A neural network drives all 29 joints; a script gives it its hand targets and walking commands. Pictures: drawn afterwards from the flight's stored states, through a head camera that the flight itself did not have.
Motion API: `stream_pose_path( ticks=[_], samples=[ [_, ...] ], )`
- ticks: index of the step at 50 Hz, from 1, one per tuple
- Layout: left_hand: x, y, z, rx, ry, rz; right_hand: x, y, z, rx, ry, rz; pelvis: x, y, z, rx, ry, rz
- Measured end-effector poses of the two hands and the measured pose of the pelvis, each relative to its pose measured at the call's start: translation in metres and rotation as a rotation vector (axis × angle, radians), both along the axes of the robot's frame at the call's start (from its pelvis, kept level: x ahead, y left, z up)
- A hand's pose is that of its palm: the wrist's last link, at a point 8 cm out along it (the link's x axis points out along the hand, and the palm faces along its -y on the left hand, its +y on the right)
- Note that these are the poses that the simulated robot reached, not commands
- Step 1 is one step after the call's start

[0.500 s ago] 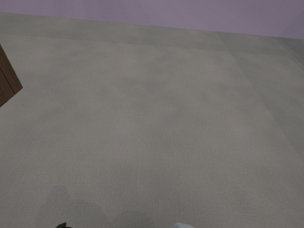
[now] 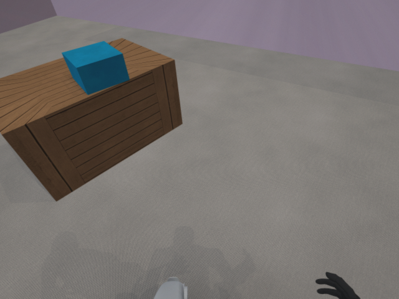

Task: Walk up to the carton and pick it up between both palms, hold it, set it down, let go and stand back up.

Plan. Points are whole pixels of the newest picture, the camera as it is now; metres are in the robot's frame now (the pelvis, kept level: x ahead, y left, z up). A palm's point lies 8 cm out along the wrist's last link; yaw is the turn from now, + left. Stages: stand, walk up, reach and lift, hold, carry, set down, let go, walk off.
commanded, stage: walk up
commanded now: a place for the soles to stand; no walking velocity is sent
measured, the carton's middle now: (96, 66) +1.38 +0.72 -0.13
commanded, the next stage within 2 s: none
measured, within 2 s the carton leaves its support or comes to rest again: neither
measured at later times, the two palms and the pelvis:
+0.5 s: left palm (89, 228) +0.33 +0.35 -0.11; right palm (283, 234) +0.34 -0.17 -0.13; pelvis +0.27 +0.09 -0.02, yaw +16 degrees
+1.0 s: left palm (51, 241) +0.32 +0.47 -0.15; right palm (183, 135) +0.73 +0.13 -0.11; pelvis +0.47 +0.25 -0.03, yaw +32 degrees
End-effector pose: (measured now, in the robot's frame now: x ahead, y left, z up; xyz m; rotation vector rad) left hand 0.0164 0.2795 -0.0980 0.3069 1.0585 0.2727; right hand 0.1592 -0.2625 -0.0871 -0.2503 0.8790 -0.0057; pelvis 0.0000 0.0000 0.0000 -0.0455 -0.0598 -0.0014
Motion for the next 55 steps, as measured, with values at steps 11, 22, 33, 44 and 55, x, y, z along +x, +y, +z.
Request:
stream_pose_path(
  ticks=[11,22,33,44,55],
  samples=[
    [0.109,0.055,-0.067,-0.145,0.078,0.086,0.145,0.099,-0.032,-0.071,0.047,0.063,0.129,0.066,-0.037,0.023,0.016,0.174],
    [0.289,0.065,-0.013,-0.141,-0.174,0.017,0.149,0.087,-0.031,-0.126,0.276,-0.019,0.234,0.088,-0.011,0.071,0.018,0.265],
    [0.299,0.095,-0.018,-0.02,-0.171,0.345,0.343,0.158,-0.058,-0.05,0.162,0.29,0.347,0.107,-0.028,0.028,-0.009,0.421],
    [0.254,0.126,-0.02,-0.102,0.116,0.542,0.535,0.321,0.006,0.015,-0.081,0.536,0.426,0.185,-0.004,0.018,0.0,0.516],
    [0.383,0.245,-0.051,-0.162,0.032,0.466,0.557,0.386,-0.03,-0.092,0.066,0.406,0.498,0.278,-0.025,0.049,0.003,0.579]
  ],
)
